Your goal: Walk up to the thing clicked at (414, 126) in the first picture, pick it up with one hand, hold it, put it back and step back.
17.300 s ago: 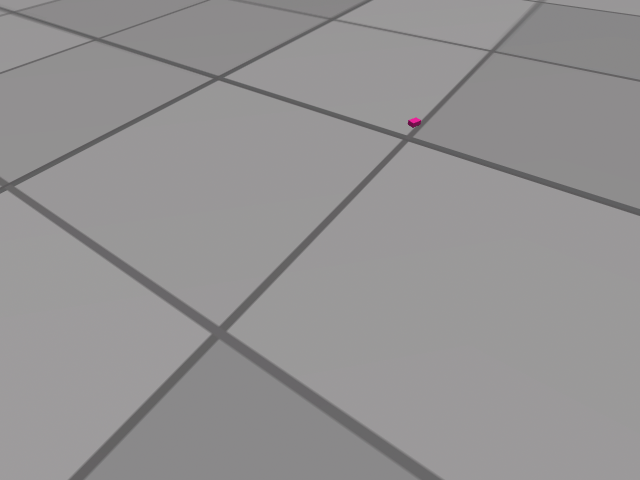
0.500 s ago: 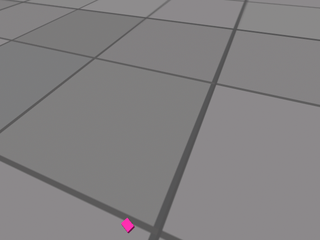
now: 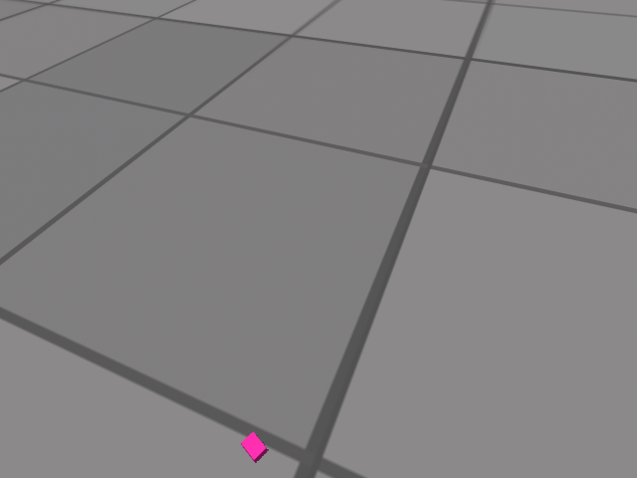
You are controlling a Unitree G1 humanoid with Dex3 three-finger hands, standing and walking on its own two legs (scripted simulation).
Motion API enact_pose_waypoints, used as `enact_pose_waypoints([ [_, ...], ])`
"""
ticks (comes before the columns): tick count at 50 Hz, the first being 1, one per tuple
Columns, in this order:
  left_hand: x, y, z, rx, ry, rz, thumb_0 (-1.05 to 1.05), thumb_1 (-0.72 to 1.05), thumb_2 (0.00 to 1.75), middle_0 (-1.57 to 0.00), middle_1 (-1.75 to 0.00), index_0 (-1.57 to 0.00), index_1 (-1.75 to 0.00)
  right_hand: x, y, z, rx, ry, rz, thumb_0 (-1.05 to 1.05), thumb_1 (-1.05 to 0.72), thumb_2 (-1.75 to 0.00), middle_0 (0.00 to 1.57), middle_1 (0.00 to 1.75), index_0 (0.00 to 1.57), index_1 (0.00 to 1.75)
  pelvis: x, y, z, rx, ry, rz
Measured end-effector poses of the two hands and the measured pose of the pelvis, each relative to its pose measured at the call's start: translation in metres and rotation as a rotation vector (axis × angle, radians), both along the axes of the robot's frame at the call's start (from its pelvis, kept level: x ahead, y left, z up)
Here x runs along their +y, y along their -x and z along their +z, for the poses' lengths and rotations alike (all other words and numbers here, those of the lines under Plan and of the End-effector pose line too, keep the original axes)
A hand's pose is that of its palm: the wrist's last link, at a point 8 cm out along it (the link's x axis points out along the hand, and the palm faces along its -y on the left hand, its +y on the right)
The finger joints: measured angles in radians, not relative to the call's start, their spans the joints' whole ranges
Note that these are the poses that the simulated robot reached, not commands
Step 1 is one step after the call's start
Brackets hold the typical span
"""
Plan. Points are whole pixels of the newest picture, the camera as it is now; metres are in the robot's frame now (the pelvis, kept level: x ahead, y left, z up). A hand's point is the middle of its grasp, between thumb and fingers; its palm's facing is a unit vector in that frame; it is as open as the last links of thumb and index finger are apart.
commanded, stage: stand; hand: left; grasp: from above
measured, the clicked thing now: (254, 447) +0.41 +0.22 -0.77
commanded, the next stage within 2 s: rise first in 0.24 s
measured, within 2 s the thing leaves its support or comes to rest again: neither
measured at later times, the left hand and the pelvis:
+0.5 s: hand out of the picture +0.13 +0.25 -0.16, palm faces +0.04 -0.94 -0.33, open 7.9 cm; pelvis +0.00 +0.00 -0.01, yaw +1 degrees
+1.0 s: hand out of the picture +0.14 +0.27 -0.24, palm faces -0.11 -0.84 -0.53, open 13.4 cm; pelvis +0.00 +0.01 -0.08, yaw +0 degrees
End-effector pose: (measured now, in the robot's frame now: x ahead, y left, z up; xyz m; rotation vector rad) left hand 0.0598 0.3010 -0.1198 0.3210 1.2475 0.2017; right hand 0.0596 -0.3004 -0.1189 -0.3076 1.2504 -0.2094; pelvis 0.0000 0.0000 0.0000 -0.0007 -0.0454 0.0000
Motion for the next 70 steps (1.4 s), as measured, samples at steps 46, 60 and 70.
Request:
enact_pose_waypoints([
  [46,0.005,-0.076,-0.066,-0.035,-0.154,-0.11,0.0,-0.36,0.86,-0.22,-0.92,-0.22,-0.92,0.058,-0.073,-0.041,-0.319,-0.07,0.08,0.01,-0.91,-0.9,0.2,0.3,0.21,0.3,0.012,0.0,-0.07,0.302,0.024,0.0],
  [60,0.004,-0.071,-0.086,-0.025,-0.267,-0.136,0.0,-0.39,0.83,-0.24,-0.91,-0.23,-0.91,0.071,-0.1,-0.075,-0.386,-0.074,0.106,0.01,-0.89,-0.89,0.21,0.3,0.21,0.3,0.01,0.003,-0.105,0.386,0.039,0.009],
  [70,0.005,-0.07,-0.114,0.01,-0.37,-0.189,0.0,-0.3,0.74,-0.28,-0.89,-0.3,-0.87,0.066,-0.098,-0.107,-0.393,-0.058,0.113,0.01,-0.89,-0.89,0.21,0.3,0.21,0.3,0.004,0.013,-0.133,0.446,0.038,0.012],
])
